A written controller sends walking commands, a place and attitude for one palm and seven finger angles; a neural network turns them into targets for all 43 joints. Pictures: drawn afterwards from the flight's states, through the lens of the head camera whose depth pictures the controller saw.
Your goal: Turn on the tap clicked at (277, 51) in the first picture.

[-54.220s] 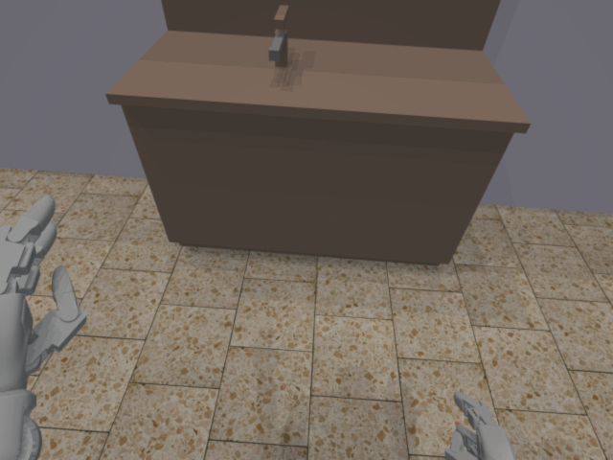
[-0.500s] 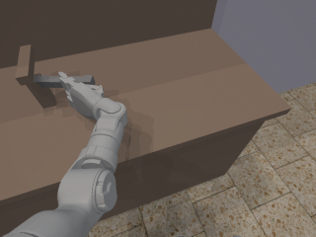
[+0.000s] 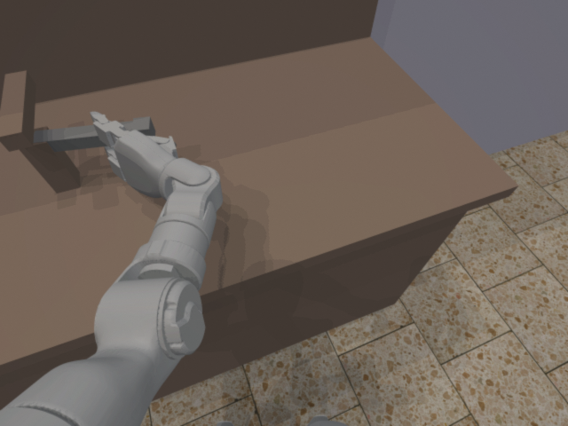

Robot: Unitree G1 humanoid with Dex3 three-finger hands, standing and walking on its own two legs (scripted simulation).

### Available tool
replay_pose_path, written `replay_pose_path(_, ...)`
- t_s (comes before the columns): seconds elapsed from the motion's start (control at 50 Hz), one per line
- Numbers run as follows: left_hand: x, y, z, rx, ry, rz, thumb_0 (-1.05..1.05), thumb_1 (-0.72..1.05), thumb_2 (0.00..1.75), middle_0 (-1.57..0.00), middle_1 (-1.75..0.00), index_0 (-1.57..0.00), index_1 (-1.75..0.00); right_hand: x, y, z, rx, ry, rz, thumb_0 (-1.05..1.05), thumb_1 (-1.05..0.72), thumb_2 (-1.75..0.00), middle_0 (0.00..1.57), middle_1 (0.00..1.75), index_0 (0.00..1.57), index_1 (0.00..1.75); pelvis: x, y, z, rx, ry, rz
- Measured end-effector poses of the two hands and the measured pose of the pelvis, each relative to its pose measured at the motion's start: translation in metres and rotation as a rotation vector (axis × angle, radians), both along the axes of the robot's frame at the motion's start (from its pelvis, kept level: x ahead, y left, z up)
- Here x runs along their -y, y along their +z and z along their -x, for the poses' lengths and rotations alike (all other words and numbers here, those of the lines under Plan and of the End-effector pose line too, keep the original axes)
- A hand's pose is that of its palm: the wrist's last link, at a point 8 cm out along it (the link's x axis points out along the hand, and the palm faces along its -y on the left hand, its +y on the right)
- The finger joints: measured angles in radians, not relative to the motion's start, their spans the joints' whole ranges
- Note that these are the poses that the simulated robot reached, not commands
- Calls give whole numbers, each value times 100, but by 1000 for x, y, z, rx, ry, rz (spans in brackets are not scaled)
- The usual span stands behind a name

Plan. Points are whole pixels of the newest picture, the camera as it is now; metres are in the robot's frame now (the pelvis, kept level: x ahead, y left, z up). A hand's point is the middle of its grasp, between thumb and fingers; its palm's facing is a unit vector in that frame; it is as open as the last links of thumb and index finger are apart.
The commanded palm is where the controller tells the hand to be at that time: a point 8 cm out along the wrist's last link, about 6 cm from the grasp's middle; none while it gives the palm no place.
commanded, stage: lift the hand up off the lever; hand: left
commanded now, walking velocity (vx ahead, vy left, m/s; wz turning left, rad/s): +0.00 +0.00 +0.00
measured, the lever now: (144, 130) +0.53 +0.18 +0.11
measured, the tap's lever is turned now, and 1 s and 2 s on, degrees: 79 81 81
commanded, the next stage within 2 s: none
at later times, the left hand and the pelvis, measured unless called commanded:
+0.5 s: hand (165, 141) +0.49 +0.14 +0.12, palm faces +0.78 -0.61 -0.13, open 7.8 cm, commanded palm +0.44 +0.16 +0.13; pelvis +0.01 +0.00 +0.01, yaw +0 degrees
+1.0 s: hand (156, 135) +0.48 +0.14 +0.15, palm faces +0.77 -0.62 -0.13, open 7.8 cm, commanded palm +0.43 +0.16 +0.15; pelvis +0.00 +0.00 +0.02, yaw +0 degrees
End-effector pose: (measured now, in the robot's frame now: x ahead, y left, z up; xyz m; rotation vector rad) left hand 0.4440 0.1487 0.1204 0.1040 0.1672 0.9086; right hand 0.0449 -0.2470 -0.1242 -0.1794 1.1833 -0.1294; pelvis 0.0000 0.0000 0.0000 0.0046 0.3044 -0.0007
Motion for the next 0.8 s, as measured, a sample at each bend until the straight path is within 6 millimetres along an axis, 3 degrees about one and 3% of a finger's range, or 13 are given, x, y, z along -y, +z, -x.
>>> replay_pose_path(0.3,1,3,-3,9,-2,31,1,94,92,-15,-15,-15,-15,-3,2,2,-12,-18,-25,0,-91,-89,20,30,20,30,0,5,-9,11,-10,-2)
replay_pose_path(0.8,-11,25,23,21,-5,32,2,90,90,-16,-15,-15,-15,-4,16,-37,101,21,-9,0,-91,-90,20,30,20,30,-3,13,-7,82,0,0)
